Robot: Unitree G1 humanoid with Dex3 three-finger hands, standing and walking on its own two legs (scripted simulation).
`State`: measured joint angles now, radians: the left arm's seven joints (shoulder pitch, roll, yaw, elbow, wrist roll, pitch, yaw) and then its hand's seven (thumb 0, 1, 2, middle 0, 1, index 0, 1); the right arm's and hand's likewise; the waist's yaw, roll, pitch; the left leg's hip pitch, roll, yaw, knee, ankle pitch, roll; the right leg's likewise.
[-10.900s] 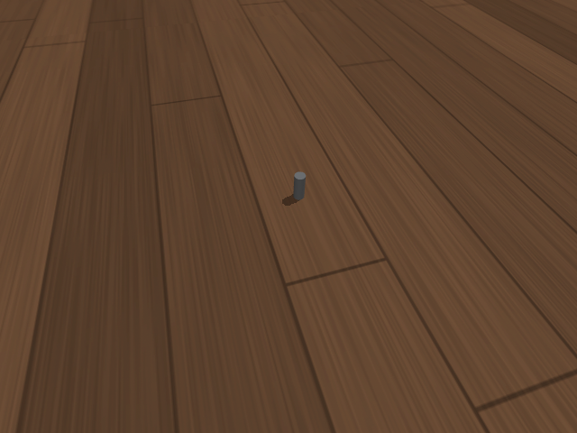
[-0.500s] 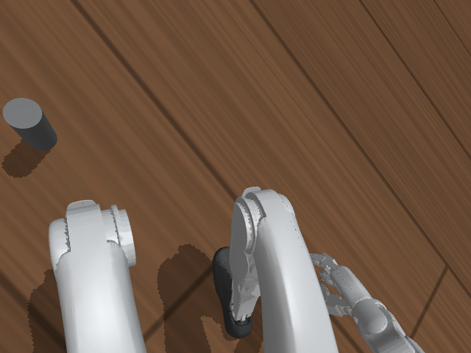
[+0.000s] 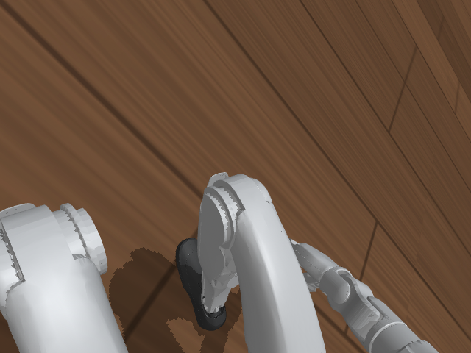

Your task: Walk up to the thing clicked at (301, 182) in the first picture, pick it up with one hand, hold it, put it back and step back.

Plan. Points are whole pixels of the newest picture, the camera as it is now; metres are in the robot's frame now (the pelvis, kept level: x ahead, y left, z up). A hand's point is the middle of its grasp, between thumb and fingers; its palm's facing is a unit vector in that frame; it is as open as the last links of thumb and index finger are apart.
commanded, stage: close in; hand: left
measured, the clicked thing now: out of the picture +0.46 +0.32 -0.21
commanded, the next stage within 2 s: close in 0.42 s
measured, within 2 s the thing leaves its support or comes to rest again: leaves its support in 1.58 s
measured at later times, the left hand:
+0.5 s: hand out of the picture +0.42 +0.31 -0.18, palm faces +0.42 -0.91 -0.01, open 16.4 cm
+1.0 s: hand out of the picture +0.44 +0.31 -0.18, palm faces +0.42 -0.91 -0.01, open 8.4 cm
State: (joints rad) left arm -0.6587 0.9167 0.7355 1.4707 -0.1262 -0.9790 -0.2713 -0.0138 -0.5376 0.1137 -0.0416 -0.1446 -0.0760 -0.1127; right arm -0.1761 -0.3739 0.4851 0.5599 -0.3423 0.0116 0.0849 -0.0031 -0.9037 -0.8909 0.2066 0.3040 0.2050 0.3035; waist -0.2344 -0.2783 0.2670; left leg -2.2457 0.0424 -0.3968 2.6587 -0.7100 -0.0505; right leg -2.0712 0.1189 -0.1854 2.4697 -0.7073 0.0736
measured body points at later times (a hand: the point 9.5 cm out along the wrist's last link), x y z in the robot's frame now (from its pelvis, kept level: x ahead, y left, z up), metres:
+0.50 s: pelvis -0.01 +0.00 +0.00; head +0.22 +0.19 +0.33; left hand +0.40 +0.36 -0.17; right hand +0.16 -0.24 -0.04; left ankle +0.07 +0.14 -0.25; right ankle +0.12 -0.13 -0.25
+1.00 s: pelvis -0.01 +0.01 +0.00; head +0.23 +0.20 +0.33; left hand +0.41 +0.36 -0.17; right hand +0.17 -0.23 -0.03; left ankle +0.07 +0.14 -0.25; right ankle +0.12 -0.13 -0.25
